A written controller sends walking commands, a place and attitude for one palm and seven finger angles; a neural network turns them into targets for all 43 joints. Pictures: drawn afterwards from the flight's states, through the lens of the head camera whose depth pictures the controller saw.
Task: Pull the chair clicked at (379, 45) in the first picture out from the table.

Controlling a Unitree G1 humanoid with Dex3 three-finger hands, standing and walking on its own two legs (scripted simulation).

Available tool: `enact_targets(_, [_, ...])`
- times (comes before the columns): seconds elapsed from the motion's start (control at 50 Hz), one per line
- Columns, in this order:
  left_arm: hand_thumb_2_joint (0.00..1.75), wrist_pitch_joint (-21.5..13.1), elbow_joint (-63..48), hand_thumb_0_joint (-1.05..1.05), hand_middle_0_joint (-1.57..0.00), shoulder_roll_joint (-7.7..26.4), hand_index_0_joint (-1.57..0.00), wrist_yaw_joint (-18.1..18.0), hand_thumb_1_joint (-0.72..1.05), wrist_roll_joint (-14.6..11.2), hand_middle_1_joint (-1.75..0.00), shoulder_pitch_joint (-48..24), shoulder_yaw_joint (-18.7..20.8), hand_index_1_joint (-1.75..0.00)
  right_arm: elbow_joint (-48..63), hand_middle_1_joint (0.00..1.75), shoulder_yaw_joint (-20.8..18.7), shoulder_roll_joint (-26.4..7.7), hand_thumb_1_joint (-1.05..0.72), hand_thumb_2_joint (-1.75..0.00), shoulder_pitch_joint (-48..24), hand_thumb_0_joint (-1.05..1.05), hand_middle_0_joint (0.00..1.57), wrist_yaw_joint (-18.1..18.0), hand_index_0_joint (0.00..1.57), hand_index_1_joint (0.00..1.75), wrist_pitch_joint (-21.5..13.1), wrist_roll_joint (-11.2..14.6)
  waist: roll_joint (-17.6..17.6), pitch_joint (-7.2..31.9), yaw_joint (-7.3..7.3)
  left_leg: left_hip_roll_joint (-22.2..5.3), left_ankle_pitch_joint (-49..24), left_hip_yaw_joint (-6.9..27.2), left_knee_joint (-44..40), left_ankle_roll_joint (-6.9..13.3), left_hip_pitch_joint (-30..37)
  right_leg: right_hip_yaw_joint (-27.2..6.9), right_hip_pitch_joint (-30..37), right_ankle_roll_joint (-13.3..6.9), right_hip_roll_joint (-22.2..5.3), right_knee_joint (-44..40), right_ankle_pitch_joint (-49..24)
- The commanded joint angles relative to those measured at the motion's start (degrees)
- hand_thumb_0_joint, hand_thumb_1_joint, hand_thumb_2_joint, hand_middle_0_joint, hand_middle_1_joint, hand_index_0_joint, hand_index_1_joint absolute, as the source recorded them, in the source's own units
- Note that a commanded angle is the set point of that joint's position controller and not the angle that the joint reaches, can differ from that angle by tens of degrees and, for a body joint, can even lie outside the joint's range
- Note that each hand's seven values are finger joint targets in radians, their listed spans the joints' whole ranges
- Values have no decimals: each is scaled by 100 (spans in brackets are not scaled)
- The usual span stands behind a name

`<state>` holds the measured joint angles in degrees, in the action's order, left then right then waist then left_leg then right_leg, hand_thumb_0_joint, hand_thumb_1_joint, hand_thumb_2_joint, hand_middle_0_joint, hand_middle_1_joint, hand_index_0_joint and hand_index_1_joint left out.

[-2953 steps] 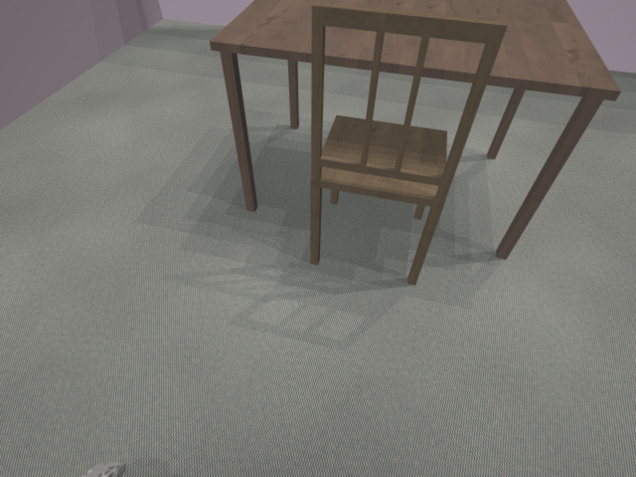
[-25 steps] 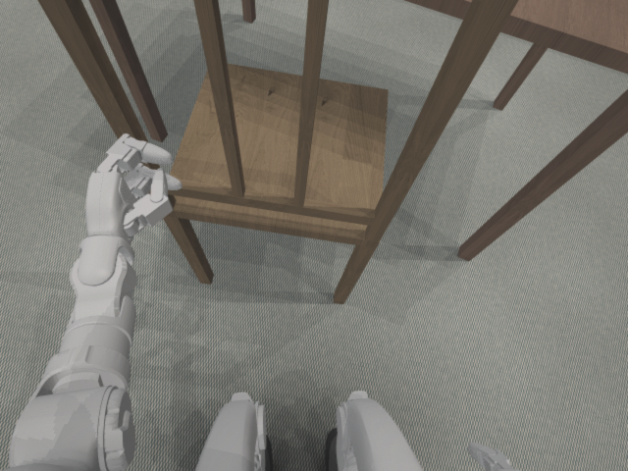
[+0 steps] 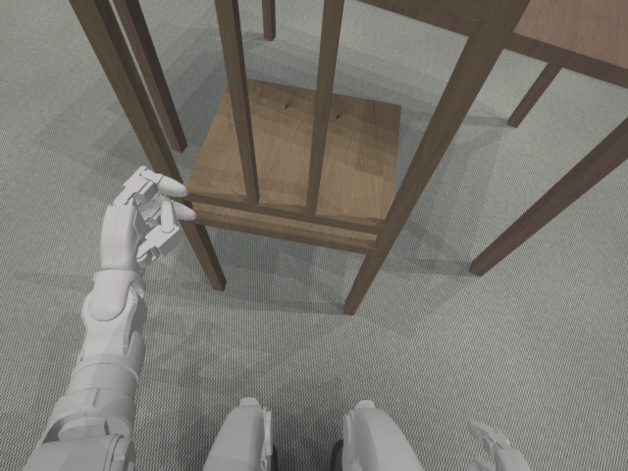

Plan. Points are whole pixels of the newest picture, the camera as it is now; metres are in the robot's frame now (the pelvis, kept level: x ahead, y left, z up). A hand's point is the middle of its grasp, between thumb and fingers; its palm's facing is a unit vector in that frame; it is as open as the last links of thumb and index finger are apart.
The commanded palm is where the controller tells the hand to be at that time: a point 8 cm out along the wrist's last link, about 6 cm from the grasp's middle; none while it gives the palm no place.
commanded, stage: hook a spindle and tug to test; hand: left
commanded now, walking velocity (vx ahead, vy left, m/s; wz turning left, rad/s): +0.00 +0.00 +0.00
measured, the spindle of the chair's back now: (243, 123) +0.55 +0.10 +0.06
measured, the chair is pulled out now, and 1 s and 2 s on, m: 0.12 0.12 0.12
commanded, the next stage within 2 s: open the thumb and straighten the fingers in 0.02 s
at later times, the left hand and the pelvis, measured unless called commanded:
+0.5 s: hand (177, 227) +0.41 +0.18 +0.01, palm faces +0.05 -1.00 -0.07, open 11.7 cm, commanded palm +0.39 +0.23 +0.02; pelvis +0.00 +0.00 +0.00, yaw +0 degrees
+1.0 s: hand (171, 228) +0.41 +0.19 +0.01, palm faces +0.05 -1.00 -0.06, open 17.4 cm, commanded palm +0.38 +0.23 +0.02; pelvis +0.00 +0.00 +0.00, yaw +0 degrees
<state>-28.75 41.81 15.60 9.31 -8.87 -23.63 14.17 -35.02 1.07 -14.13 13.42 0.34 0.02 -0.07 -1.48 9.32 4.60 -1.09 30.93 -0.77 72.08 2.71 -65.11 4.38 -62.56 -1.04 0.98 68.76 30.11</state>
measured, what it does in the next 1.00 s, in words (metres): stands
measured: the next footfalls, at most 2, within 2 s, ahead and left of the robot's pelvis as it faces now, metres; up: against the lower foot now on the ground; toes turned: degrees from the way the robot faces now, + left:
none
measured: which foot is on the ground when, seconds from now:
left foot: down 0.00-1.00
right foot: down 0.00-1.00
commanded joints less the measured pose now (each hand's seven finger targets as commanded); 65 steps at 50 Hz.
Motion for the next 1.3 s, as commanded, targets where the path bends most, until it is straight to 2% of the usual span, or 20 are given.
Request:
enact_targets(0.0, [90, -429, -1180, 0, -50, 964, -50, -49, 90, -52, -145, -1835, 135, -145, 432, 30, -327, -911, -90, -90, 416, 0, 20, -78, 20, 30, -178, -2, -223, 2255, 149, 38, -1772, 384, -830, -179, 1842, -244, 948, -66, 60, -815, -1380])
enact_targets(0.08, [90, -466, -1119, 0, -50, 988, -50, -42, 90, -3, -145, -2156, 100, -145, 392, 30, -320, -944, -90, -90, 410, 0, 20, -114, 20, 30, -232, -17, -421, 2381, 178, 39, -1663, 439, -814, -201, 2002, -224, 751, -89, 51, -793, -1187])
enact_targets(0.1, [90, -443, -971, 0, -50, 1049, -50, -20, 90, -26, -145, -1782, 227, -145, 399, 30, -338, -947, -90, -90, 408, 0, 20, -112, 20, 30, -235, -11, -332, 2378, 79, 40, -1680, 426, -820, -203, 1963, -233, 835, -97, 63, -800, -1206])
enact_targets(0.12, [84, -390, -977, 0, -50, 1172, -50, -96, 78, 130, -145, -1703, 215, -145, 439, 30, -332, -982, -90, -90, 429, 0, 20, -91, 20, 30, -216, -30, -451, 2485, 43, 33, -1784, 422, -851, -204, 2023, -218, 816, -100, 58, -762, -1252])
enact_targets(0.24, [49, -318, -1181, 0, -50, 1062, -50, -187, 5, 70, -145, -2025, 134, -145, 437, 30, -325, -946, -90, -90, 429, 0, 20, -98, 20, 30, -193, -6, -415, 2597, 124, 45, -1883, 405, -827, -192, 2028, -240, 991, -79, 58, -802, -1419])
enact_targets(0.32, [26, -340, -1201, 0, -47, 975, -47, -172, -43, 68, -138, -1673, 65, -138, 425, 30, -349, -948, -90, -90, 470, 0, 20, -80, 20, 30, -218, -1, -389, 2671, 110, 25, -2132, 418, -836, -206, 2173, -222, 1013, -86, 79, -796, -1584])
enact_targets(0.34, [20, -343, -976, 0, -45, 1280, -45, -201, -55, 85, -130, -1947, 324, -130, 327, 30, -333, -963, -90, -90, 473, 0, 20, -95, 20, 30, -199, -19, -327, 2446, 135, 33, -1967, 401, -791, -201, 1922, -238, 969, -73, 62, -788, -1504])
enact_targets(0.5, [20, -377, -765, 0, -25, 1371, -25, -107, -55, 82, -73, -1788, 461, -73, 392, 30, -328, -958, -90, -90, 516, 0, 20, -76, 20, 30, -164, -20, -262, 2530, 47, 64, -1935, 317, -783, -166, 1709, -308, 1252, -79, 84, -785, -1603])
enact_targets(0.58, [20, -409, -926, 0, -15, 1106, -15, -62, -55, 54, -43, -1862, 214, -43, 386, 30, -345, -944, -90, -90, 530, 0, 20, -55, 20, 30, -180, -11, -410, 2583, 118, 36, -2079, 349, -802, -185, 1998, -260, 1078, -77, 85, -795, -1631])
enact_targets(0.6, [20, -413, -1018, 0, -13, 1129, -13, -61, -55, 33, -36, -1915, 227, -36, 364, 30, -359, -951, -90, -90, 530, 0, 20, -56, 20, 30, -184, -13, -390, 2631, 127, 31, -2084, 348, -786, -182, 2020, -269, 1092, -72, 81, -805, -1647])
enact_targets(0.62, [20, -428, -832, 0, -10, 1454, -10, -90, -55, 64, -29, -2206, 461, -29, 290, 30, -349, -987, -90, -90, 582, 0, 20, -89, 20, 30, -184, -26, -346, 2533, 199, 25, -2053, 357, -719, -165, 1881, -278, 1001, -66, 90, -761, -1626])
enact_targets(0.64, [20, -425, -737, 0, -7, 1586, -7, -93, -55, 81, -22, -2093, 623, -22, 270, 30, -347, -986, -90, -90, 601, 0, 20, -88, 20, 30, -175, -39, -388, 2593, 97, 48, -2012, 337, -708, -170, 1795, -304, 1074, -63, 82, -742, -1609])
enact_targets(0.7, [20, -416, -666, 0, 0, 1308, 0, -35, -55, 69, 0, -2061, 413, 0, 306, 30, -342, -954, -90, -90, 567, 0, 20, -73, 20, 30, -180, -33, -313, 2541, 145, 55, -2001, 310, -713, -161, 1769, -302, 1120, -61, 83, -767, -1656])
enact_targets(0.8, [20, -413, -989, 0, 0, 1271, 0, 20, -55, 22, 0, -1744, 381, 0, 366, 30, -360, -939, -90, -90, 569, 0, 20, -34, 20, 30, -175, -23, -506, 2831, 39, 36, -2397, 315, -745, -192, 2079, -283, 1244, -75, 87, -746, -1928])
enact_targets(0.88, [20, -325, -827, 0, 0, 1233, 0, 17, -55, -12, 0, -1569, 390, 0, 360, 30, -355, -947, -90, -90, 546, 0, 20, -30, 20, 30, -150, 8, -277, 2480, 74, 38, -2143, 316, -784, -178, 1841, -270, 1164, -59, 97, -797, -1754])
enact_targets(0.92, [20, -359, -774, 0, 0, 1321, 0, -7, -55, 22, 0, -1863, 419, 0, 344, 30, -338, -969, -90, -90, 548, 0, 20, -55, 20, 30, -153, 3, -201, 2290, 145, 38, -1884, 338, -794, -157, 1691, -269, 1053, -62, 103, -804, -1535])
enact_targets(0.94, [20, -419, -1006, 0, 0, 1495, 0, -31, -55, 56, 0, -2285, 483, 0, 331, 30, -345, -981, -90, -90, 515, 0, 20, -83, 20, 30, -159, -6, -419, 2434, 156, 35, -1808, 333, -789, -162, 1807, -302, 991, -54, 81, -813, -1439])
enact_targets(1.04, [20, -410, -1224, 0, 0, 927, 0, 0, -55, -29, 0, -1071, 166, 0, 464, 30, -377, -919, -90, -90, 484, 0, 20, -19, 20, 30, -216, 5, -432, 2724, -16, 9, -2455, 391, -901, -238, 2393, -187, 1097, -91, 107, -811, -1763])
enact_targets(1.12, [20, -297, -1372, 0, 0, 1036, 0, -29, -55, -79, 0, -569, 288, 0, 562, 30, -371, -936, -90, -90, 371, 0, 20, -7, 20, 30, -194, 42, -155, 2389, -77, 38, -2016, 337, -978, -185, 1930, -219, 1293, -76, 105, -871, -1592])
enact_targets(1.28, [20, -523, -2358, 0, 0, 751, 0, -123, -55, -109, 0, 128, 7, 0, 677, 30, -365, -850, -90, -90, 129, 0, 20, -38, 20, 30, -356, 26, -398, 2251, -122, 43, -1941, 376, -1025, -217, 2091, -192, 1188, -88, 81, -849, -1447])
